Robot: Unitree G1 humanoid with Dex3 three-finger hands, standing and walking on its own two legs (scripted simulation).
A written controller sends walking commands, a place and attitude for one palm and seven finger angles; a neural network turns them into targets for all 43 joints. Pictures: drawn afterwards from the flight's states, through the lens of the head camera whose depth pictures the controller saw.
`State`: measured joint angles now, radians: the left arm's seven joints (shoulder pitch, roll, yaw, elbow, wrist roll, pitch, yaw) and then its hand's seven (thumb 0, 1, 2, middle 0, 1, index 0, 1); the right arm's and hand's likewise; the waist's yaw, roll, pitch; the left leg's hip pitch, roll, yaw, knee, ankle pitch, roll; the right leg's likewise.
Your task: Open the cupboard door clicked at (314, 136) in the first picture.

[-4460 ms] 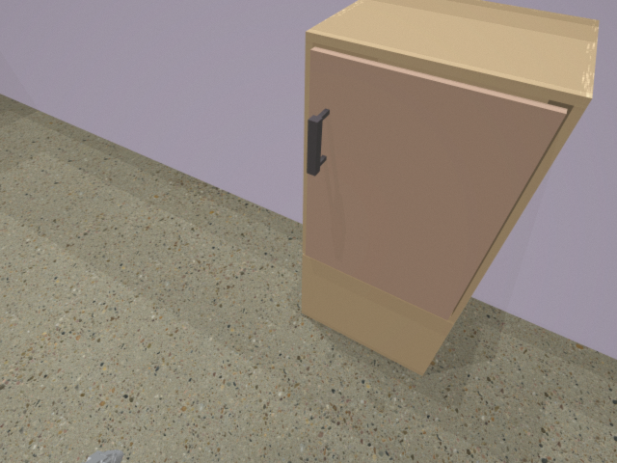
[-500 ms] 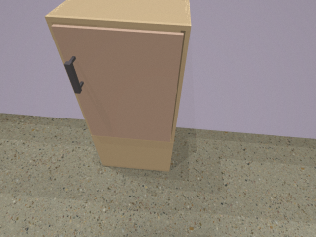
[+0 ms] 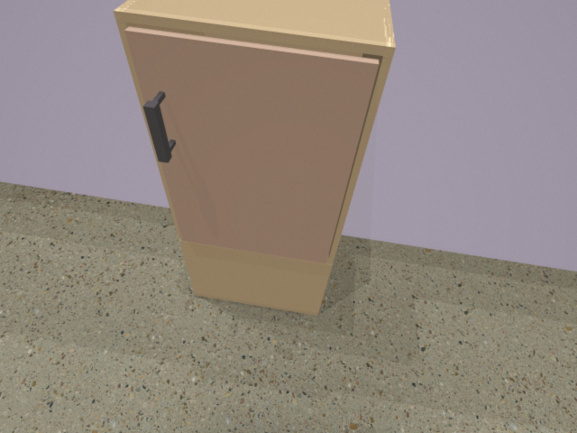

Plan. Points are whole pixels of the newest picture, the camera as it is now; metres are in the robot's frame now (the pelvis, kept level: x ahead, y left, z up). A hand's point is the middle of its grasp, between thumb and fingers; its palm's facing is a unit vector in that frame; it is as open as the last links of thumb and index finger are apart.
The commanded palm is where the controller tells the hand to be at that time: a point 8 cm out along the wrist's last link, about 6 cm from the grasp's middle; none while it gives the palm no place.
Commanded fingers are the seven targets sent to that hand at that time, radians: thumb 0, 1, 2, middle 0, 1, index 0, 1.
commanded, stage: shuffle to correct the standing spot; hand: left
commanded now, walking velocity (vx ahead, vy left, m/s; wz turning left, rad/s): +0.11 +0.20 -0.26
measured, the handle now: (162, 127) +0.62 +0.32 +0.05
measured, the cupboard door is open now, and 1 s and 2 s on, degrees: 0 0 0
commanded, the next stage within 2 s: come to a stop and stand still in 0.82 s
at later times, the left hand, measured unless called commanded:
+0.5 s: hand out of the picture +0.13 +0.21 -0.15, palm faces +0.06 -0.96 -0.26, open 7.3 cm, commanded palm none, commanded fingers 0.00 0.90 0.90 -0.20 -0.30 -0.20 -0.30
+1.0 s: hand out of the picture +0.08 +0.35 -0.17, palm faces +0.08 -0.96 -0.26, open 7.4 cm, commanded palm none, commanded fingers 0.00 0.90 0.90 -0.20 -0.30 -0.20 -0.30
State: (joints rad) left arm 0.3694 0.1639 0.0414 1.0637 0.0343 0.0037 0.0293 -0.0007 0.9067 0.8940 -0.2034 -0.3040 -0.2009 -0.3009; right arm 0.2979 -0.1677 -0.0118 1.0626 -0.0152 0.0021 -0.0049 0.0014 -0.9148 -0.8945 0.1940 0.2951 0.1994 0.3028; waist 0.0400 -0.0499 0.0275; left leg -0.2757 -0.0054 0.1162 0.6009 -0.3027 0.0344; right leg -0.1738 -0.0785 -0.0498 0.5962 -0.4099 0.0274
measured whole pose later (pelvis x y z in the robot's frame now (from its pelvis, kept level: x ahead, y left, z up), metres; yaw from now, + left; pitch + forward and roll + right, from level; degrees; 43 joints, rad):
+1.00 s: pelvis +0.06 +0.14 +0.00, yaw +0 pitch +1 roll +2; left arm 0.27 0.23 0.08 1.00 0.04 0.06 0.03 0.00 0.91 0.89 -0.20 -0.30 -0.20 -0.30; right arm 0.20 -0.15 -0.01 0.94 -0.02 0.03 -0.01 0.00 -0.91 -0.89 0.19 0.30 0.20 0.30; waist 0.03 -0.07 0.02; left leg -0.33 -0.02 0.13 0.51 -0.21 0.06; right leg -0.50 -0.07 -0.05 1.18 -0.43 -0.01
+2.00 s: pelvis +0.05 +0.15 +0.01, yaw +0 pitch -2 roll -1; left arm 0.35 0.15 -0.02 1.06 0.02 -0.01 0.04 0.00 0.91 0.89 -0.20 -0.30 -0.20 -0.30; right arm 0.28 -0.15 0.01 1.08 -0.01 -0.02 -0.02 0.01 -0.93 -0.89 0.19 0.30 0.20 0.30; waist 0.01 -0.03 0.01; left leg -0.26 -0.01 0.11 0.48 -0.19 0.07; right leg -0.14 0.03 -0.08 0.47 -0.30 -0.05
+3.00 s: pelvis +0.05 +0.19 +0.01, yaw +1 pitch +0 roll -1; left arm 0.37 0.14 -0.03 1.08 0.03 -0.01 0.04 0.00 0.91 0.89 -0.20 -0.30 -0.20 -0.30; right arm 0.29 -0.18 0.00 1.05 -0.01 0.01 -0.01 0.00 -0.92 -0.89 0.19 0.30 0.20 0.30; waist -0.01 0.02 0.01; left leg -0.31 -0.05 0.13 0.50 -0.20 0.11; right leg -0.20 -0.01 -0.07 0.51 -0.31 -0.01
